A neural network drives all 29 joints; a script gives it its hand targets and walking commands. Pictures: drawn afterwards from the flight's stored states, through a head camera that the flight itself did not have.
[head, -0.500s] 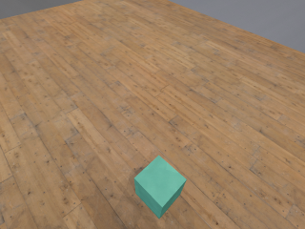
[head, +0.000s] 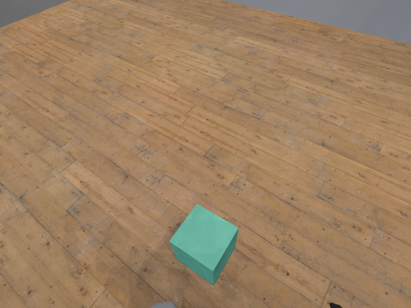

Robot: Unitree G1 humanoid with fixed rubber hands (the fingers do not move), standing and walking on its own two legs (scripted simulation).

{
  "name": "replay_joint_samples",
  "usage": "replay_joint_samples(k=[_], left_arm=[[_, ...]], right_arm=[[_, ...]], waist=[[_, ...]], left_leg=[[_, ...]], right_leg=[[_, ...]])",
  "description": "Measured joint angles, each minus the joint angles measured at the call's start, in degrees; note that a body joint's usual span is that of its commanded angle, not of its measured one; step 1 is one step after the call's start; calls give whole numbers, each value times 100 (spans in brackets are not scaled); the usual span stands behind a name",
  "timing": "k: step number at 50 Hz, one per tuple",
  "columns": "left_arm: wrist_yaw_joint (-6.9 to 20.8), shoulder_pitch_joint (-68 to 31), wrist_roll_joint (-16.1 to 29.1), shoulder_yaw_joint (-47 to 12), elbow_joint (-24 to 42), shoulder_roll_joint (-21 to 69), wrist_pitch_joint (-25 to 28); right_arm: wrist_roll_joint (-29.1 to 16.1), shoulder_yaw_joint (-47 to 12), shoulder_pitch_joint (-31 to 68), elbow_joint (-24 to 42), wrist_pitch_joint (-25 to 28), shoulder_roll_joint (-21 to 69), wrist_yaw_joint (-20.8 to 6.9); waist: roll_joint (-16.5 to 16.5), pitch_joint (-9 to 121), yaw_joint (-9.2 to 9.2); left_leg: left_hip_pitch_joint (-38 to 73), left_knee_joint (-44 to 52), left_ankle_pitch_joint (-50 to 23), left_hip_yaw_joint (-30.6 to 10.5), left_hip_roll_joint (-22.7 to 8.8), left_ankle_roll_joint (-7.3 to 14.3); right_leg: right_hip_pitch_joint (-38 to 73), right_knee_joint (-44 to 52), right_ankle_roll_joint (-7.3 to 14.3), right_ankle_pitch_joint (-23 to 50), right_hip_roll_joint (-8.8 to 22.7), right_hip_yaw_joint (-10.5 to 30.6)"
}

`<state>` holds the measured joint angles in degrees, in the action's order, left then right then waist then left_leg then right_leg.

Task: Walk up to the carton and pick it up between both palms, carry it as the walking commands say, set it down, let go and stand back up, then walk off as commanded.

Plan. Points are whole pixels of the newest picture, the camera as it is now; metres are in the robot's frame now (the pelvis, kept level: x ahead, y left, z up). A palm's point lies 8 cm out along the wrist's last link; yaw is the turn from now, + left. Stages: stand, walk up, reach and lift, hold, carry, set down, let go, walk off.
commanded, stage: walk up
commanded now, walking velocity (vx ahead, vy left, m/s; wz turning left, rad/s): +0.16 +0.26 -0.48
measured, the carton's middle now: (205, 244) +0.47 +0.06 -0.66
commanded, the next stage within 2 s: stand in 1.70 s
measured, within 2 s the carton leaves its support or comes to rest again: neither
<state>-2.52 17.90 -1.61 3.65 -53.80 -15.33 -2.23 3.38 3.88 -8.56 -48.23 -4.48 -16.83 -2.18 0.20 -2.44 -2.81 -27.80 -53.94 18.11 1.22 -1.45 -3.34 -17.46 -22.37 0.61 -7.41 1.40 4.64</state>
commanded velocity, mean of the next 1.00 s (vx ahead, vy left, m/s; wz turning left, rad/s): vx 0.06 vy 0.16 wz -0.36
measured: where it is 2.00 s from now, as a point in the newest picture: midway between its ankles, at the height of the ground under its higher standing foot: outside the picture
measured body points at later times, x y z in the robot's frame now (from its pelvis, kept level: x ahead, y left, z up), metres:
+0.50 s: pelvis +0.07 +0.15 -0.02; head +0.11 +0.14 +0.43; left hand +0.28 +0.35 -0.15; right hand -0.02 -0.09 -0.16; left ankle +0.00 +0.23 -0.75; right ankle +0.06 +0.07 -0.74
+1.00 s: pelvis +0.14 +0.26 -0.01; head +0.18 +0.29 +0.44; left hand +0.32 +0.49 -0.16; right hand +0.09 -0.02 -0.11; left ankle +0.22 +0.36 -0.75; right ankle +0.04 +0.13 -0.64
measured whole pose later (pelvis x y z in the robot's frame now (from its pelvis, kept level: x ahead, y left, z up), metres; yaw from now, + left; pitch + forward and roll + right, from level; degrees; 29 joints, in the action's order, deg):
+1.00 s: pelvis +0.14 +0.26 -0.01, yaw -23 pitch +1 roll -4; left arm 1.7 11.7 -1.9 5.5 -51.2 -19.0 -4.9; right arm 1.6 2.0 -14.4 -48.7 -1.1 -13.5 2.3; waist 2.4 -2.8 0.4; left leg -17.3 -27.6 10.8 4.8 -8.4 -1.5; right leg -28.9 -67.9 -3.5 -23.0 -2.4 1.3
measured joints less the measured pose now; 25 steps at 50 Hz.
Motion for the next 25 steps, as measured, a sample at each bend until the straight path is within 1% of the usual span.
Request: replay_joint_samples(k=[3,6,8,9,10,11,12,13,15,17,19,22,24,25], left_arm=[[40,165,-31,28,-26,-65,-11],[50,202,-45,51,8,-137,-19],[51,179,-21,62,40,-201,-20],[44,175,-10,56,64,-223,-11],[32,167,-2,41,93,-231,0],[16,104,-23,47,100,-278,-9],[3,41,-33,59,110,-303,-27],[10,-18,-28,72,131,-307,-40],[68,-139,-13,82,200,-294,-42],[125,-289,-8,66,270,-260,-40],[159,-475,-1,42,353,-201,-49],[159,-786,42,-9,498,-59,-59],[125,-982,72,-73,579,62,-42],[102,-1060,76,-110,614,116,-13]], right_arm=[[-29,-29,-26,155,-10,59,-65],[-79,-76,-50,259,-2,126,-58],[-104,-116,-105,307,54,169,-18],[-106,-133,-165,331,101,166,13],[-94,-135,-246,345,155,140,52],[-76,-141,-308,286,186,206,93],[-75,-175,-399,234,200,270,105],[-74,-210,-514,205,208,317,103],[-64,-254,-731,158,231,381,120],[-47,-262,-889,93,268,419,176],[-40,-257,-1009,16,299,447,230],[-49,-246,-1169,-132,303,466,272],[-78,-230,-1297,-254,293,461,286],[-105,-224,-1380,-313,300,459,292]], waist=[[36,17,-50],[68,21,-101],[91,54,-91],[50,93,-56],[-50,144,3],[28,135,59],[92,125,105],[113,125,154],[110,123,254],[96,94,343],[96,37,413],[103,-48,523],[73,-81,580],[64,-80,586]], left_leg=[[237,597,157,0,-22,-8],[634,1390,321,12,9,36],[1063,2189,140,80,41,106],[1330,2643,-6,136,10,147],[1528,3056,-235,139,-69,179],[1512,3028,-456,218,-22,207],[1527,2932,-407,303,6,249],[1600,2923,-305,376,-1,294],[1810,3059,-178,527,-46,374],[1984,3165,-120,690,-75,442],[2102,3178,-39,871,-63,506],[2187,3063,161,1135,41,597],[2194,2888,351,1272,134,655],[2164,2726,470,1329,188,680]], right_leg=[[16,102,-140,45,121,239],[-21,131,-309,48,218,463],[-111,31,-420,-22,259,604],[-202,-127,-446,-145,240,628],[-395,-509,-388,-572,174,588],[-617,-1045,-291,-1082,203,542],[-823,-1621,-214,-1441,205,392],[-1001,-2181,-160,-1609,171,194],[-1272,-3135,-110,-1629,74,-202],[-1356,-3574,-102,-1530,7,-564],[-1254,-3410,-117,-1527,-44,-834],[-904,-2563,-86,-1509,-96,-1079],[-566,-1860,-1,-1309,-116,-1193],[-349,-1450,67,-1056,-96,-1246]])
